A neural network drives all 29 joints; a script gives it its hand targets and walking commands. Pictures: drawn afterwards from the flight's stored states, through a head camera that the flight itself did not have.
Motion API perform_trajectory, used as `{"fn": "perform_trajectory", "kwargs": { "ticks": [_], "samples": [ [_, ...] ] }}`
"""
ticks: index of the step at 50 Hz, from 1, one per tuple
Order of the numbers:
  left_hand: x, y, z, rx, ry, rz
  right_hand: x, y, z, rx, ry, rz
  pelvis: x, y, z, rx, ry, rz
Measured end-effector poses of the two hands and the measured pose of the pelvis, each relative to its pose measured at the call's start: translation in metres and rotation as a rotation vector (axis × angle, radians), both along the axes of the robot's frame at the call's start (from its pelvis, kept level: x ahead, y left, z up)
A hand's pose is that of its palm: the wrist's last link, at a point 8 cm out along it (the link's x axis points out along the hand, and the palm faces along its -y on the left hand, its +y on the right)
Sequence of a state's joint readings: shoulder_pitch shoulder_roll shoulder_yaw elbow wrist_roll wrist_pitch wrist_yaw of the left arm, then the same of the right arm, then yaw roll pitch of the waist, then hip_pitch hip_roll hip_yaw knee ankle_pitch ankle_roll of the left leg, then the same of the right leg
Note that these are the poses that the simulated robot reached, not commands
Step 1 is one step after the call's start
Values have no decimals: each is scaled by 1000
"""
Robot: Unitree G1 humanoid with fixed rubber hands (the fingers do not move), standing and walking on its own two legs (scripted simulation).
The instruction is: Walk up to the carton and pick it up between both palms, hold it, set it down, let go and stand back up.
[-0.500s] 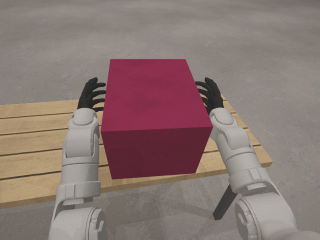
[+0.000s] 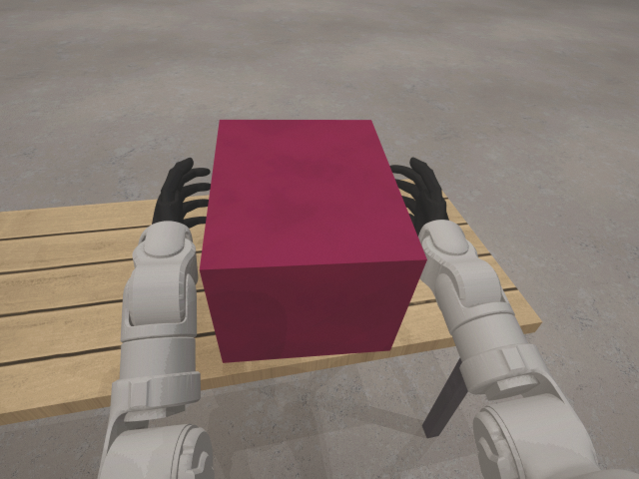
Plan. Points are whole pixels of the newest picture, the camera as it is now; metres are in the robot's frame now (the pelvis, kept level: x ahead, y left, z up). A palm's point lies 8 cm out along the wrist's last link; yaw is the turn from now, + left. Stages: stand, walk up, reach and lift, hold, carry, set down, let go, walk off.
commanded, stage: hold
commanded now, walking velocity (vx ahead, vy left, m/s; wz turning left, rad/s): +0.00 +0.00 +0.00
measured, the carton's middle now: (302, 232) +0.39 +0.01 +0.13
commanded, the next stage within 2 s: none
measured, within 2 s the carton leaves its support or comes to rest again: neither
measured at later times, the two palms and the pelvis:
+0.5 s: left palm (170, 221) +0.35 +0.16 +0.18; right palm (429, 220) +0.35 -0.15 +0.18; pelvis +0.00 +0.00 +0.00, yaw +0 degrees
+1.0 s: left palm (171, 221) +0.35 +0.16 +0.18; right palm (429, 219) +0.35 -0.15 +0.18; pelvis +0.00 +0.00 +0.00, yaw +0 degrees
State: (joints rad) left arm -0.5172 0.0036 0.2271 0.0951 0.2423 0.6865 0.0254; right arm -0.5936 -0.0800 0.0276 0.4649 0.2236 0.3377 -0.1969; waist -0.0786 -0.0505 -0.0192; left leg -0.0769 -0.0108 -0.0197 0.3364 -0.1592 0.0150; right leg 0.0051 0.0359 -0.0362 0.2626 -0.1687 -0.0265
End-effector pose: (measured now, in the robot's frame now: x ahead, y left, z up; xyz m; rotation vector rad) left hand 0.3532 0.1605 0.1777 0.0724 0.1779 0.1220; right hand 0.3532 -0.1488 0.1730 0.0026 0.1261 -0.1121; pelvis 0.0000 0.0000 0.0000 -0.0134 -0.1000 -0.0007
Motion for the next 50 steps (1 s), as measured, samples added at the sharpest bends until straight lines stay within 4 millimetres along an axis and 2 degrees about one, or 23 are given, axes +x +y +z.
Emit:
{"fn": "perform_trajectory", "kwargs": {
  "ticks": [12,50],
  "samples": [
    [0,2,5,-4,-7,-1,0,1,4,2,-6,-2,-1,0,0,1,-4,1],
    [1,1,5,2,-4,-7,-1,1,4,-8,-2,-6,-4,0,0,1,-3,-3]
  ]
}}
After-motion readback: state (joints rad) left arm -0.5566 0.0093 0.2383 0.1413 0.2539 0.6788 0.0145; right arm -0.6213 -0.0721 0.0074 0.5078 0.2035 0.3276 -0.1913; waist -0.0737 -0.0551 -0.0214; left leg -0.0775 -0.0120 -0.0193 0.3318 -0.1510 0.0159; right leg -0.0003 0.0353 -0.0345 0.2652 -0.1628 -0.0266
